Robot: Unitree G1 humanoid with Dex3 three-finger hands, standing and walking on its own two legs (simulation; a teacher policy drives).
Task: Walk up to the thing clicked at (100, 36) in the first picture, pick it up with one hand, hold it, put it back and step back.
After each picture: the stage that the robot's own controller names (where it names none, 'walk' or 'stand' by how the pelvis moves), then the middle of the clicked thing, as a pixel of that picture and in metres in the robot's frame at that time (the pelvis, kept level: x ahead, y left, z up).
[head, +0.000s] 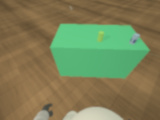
stand; (100, 36) +0.95 -0.06 -0.05
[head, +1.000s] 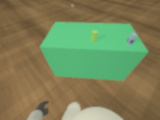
walk; (94, 36) +0.87 +0.04 -0.02
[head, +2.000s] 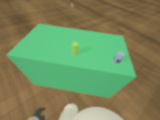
walk; (75, 48) +0.61 +0.19 -0.02
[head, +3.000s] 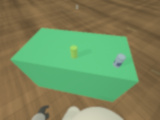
stand; (74, 52) +0.58 +0.20 -0.03
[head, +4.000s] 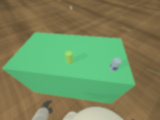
stand; (69, 57) +0.52 +0.22 -0.04
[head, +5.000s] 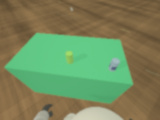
stand; (69, 57) +0.54 +0.23 -0.06
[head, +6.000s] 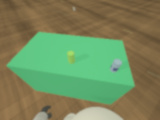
stand; (71, 57) +0.54 +0.21 -0.06
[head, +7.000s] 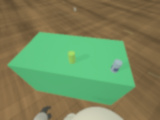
stand; (71, 57) +0.54 +0.21 -0.06
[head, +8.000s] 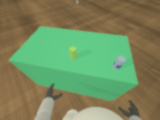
rise first; (73, 53) +0.55 +0.21 -0.05
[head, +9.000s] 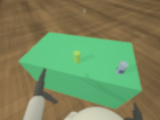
go down; (77, 57) +0.55 +0.20 -0.05
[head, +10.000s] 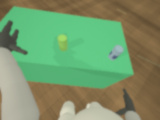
go down; (63, 43) +0.56 +0.19 +0.00
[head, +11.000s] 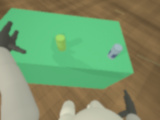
approach; (61, 43) +0.56 +0.20 +0.01
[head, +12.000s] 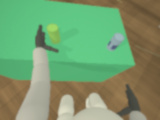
close in; (54, 34) +0.57 +0.20 +0.05
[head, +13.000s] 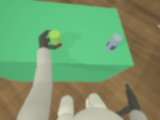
lift; (56, 40) +0.53 +0.18 +0.05
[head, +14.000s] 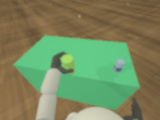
lift; (68, 65) +0.30 +0.15 +0.17
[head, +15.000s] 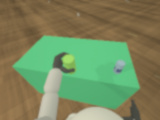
hold; (70, 64) +0.32 +0.15 +0.15
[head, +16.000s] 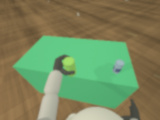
hold; (70, 67) +0.31 +0.15 +0.13
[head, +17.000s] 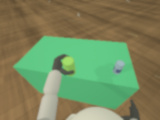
hold; (69, 66) +0.31 +0.15 +0.14
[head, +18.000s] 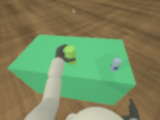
crouch; (71, 55) +0.40 +0.14 +0.15
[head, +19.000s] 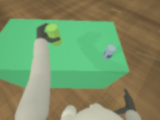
lower; (54, 35) +0.52 +0.19 +0.14
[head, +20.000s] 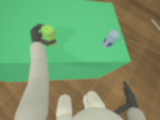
lower; (49, 36) +0.54 +0.19 +0.05
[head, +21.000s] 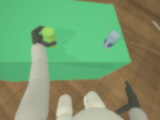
lower; (50, 38) +0.53 +0.19 +0.05
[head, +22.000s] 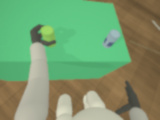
lower; (49, 37) +0.54 +0.19 +0.05
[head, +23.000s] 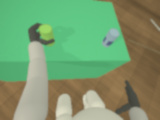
lower; (47, 36) +0.54 +0.20 +0.05
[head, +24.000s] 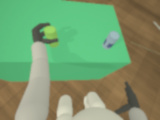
open; (52, 37) +0.54 +0.18 +0.05
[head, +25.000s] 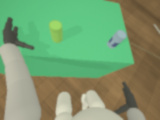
sink last; (56, 32) +0.54 +0.18 +0.05
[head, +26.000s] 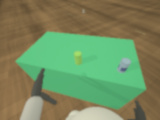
sink last; (78, 58) +0.52 +0.17 -0.01
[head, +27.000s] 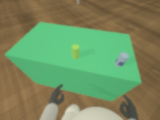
stand; (75, 51) +0.54 +0.17 +0.01
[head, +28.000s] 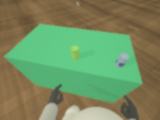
stand; (75, 53) +0.53 +0.17 +0.01
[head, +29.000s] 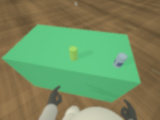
stand; (73, 53) +0.52 +0.17 +0.01
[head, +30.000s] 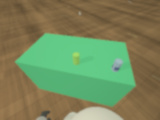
stand; (76, 58) +0.55 +0.18 -0.05
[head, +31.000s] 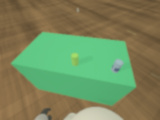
stand; (75, 59) +0.52 +0.18 -0.05
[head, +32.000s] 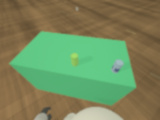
stand; (74, 59) +0.52 +0.18 -0.06
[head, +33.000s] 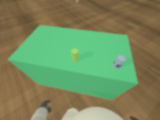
walk; (75, 55) +0.53 +0.18 -0.05
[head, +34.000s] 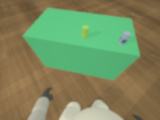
walk; (85, 32) +0.77 +0.12 -0.02
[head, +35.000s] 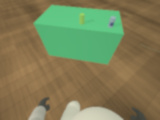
walk; (81, 19) +1.11 +0.22 -0.03
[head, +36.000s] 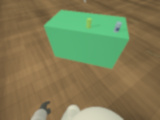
stand; (88, 23) +1.14 +0.14 -0.03
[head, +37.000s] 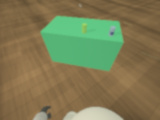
stand; (84, 28) +1.12 +0.15 -0.05
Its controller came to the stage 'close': yes
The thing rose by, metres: 0.20
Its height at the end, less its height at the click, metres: +0.00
